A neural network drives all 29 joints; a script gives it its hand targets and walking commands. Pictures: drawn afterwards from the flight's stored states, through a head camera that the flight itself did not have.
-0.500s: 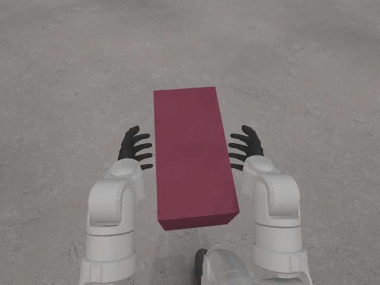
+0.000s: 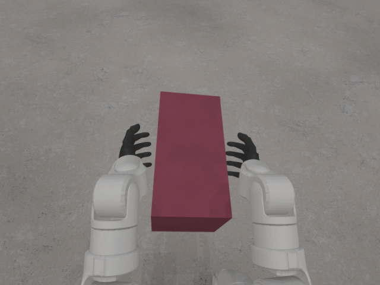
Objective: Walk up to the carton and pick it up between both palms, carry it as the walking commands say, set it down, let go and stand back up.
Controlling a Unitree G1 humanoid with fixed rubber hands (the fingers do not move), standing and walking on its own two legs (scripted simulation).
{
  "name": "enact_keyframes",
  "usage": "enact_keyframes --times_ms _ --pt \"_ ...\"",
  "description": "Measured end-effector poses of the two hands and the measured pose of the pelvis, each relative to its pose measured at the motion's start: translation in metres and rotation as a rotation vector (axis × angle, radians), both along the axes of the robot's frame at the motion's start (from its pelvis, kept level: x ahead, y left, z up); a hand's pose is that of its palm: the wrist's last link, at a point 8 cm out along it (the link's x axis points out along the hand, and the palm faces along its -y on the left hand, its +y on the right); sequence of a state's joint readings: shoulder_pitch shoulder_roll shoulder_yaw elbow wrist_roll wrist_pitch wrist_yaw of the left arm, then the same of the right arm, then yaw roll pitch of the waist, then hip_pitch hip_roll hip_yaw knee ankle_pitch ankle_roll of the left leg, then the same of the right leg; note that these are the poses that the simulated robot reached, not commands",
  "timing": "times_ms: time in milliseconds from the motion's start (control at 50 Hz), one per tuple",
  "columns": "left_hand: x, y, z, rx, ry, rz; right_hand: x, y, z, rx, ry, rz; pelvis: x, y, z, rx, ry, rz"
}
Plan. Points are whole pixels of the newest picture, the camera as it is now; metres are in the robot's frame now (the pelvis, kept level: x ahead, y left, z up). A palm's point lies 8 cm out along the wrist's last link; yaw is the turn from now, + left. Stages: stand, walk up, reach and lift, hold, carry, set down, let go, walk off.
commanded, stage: carry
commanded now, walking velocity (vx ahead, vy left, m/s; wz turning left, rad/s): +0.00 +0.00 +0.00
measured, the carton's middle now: (187, 161) +0.37 +0.02 +0.00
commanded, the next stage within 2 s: none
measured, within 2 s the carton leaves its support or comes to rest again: neither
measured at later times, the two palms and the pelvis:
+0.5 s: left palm (141, 84) +0.58 +0.16 +0.05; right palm (223, 93) +0.58 -0.07 +0.04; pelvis +0.27 +0.03 -0.03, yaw +1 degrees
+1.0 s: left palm (153, 24) +0.96 +0.17 +0.03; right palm (215, 32) +0.94 -0.07 +0.03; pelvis +0.64 +0.09 -0.03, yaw -3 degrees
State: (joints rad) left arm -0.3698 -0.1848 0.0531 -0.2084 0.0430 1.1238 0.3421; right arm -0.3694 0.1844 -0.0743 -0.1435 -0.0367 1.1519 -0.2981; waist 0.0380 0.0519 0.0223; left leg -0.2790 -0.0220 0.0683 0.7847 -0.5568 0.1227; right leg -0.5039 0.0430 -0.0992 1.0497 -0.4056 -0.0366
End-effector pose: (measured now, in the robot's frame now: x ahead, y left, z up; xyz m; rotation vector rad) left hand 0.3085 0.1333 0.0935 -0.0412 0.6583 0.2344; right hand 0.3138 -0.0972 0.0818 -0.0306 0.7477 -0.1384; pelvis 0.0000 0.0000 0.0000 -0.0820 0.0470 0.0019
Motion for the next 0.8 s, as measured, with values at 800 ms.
enact_keyframes --times_ms 800 --pt "0.48 0.053 -0.085 -0.04 0.077 -0.113 0.469 0.047 -0.077 0.008 0.053 -0.06 0.483 0.076 -0.037 0.05 0.023 -0.05"
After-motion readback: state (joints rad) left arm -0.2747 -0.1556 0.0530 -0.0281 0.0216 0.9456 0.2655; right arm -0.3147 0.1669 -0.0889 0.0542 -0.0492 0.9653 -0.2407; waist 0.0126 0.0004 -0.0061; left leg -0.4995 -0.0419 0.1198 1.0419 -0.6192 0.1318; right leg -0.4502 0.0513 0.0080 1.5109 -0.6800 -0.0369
